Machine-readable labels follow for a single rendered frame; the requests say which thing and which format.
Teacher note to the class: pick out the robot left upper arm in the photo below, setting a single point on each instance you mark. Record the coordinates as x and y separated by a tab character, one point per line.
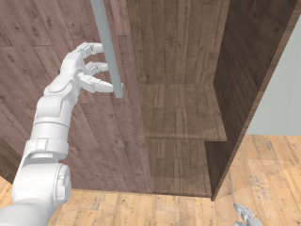
39	189

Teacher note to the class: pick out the robot left forearm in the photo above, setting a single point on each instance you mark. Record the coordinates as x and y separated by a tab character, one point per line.
51	125

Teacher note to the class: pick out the wardrobe door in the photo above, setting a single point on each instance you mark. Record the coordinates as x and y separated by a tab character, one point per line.
107	142
9	158

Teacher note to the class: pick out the robot left hand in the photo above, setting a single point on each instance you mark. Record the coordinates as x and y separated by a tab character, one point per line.
73	64

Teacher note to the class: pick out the robot right hand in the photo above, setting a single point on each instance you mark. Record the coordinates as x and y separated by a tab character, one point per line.
247	216

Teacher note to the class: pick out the handle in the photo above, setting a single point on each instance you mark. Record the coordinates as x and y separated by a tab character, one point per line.
107	44

